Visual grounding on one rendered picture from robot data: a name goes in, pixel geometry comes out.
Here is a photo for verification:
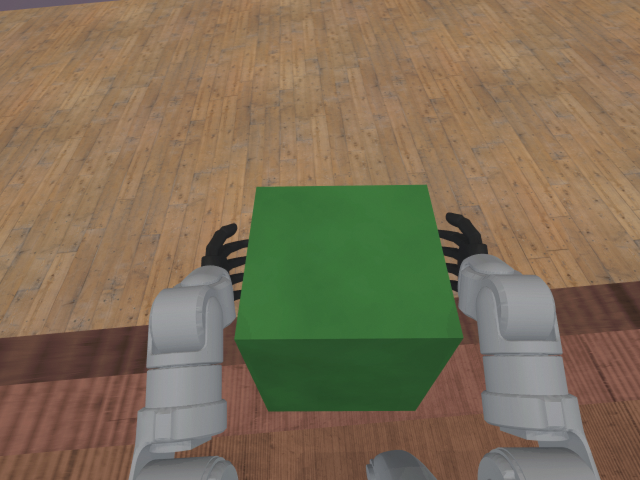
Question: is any right robot upper arm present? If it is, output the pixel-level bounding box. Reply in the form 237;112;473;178
478;447;597;480

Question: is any left robot hand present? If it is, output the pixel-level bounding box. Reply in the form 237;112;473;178
201;223;249;301

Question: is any right robot hand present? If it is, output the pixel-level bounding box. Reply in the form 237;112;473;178
438;212;488;292

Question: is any robot right forearm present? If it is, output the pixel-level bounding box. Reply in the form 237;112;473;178
458;254;601;480

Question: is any carton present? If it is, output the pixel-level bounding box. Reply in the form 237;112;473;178
234;185;464;412

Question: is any robot left forearm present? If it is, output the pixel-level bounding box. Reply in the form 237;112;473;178
129;265;236;480

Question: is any right robot thigh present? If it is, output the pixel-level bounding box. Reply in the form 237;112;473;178
366;450;437;480

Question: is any left robot upper arm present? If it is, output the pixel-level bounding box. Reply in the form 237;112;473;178
135;456;238;480

